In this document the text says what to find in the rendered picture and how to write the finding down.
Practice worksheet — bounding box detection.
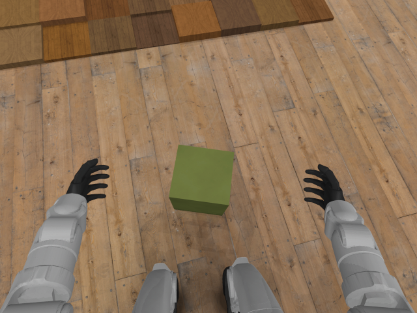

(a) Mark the robot left thigh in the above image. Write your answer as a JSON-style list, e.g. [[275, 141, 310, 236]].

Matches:
[[132, 269, 177, 313]]

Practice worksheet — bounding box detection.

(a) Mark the robot left upper arm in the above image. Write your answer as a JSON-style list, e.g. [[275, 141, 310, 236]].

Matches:
[[2, 300, 73, 313]]

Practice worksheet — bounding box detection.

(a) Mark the robot left forearm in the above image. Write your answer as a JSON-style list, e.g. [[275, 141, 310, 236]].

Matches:
[[0, 194, 87, 313]]

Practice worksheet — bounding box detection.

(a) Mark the carton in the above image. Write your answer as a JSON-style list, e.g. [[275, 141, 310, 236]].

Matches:
[[169, 145, 234, 216]]

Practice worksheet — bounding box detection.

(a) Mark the left robot hand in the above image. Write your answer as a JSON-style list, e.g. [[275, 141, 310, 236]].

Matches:
[[66, 158, 109, 203]]

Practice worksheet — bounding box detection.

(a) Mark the robot right forearm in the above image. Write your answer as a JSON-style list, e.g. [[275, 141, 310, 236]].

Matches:
[[324, 200, 415, 313]]

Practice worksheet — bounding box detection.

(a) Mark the robot right thigh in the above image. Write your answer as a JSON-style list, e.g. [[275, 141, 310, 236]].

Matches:
[[227, 263, 283, 313]]

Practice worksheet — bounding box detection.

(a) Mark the right robot hand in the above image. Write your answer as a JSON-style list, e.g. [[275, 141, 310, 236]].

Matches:
[[304, 164, 345, 211]]

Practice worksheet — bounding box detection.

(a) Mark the robot thigh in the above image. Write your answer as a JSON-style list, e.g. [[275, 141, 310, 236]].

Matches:
[[227, 263, 283, 313], [132, 269, 177, 313]]

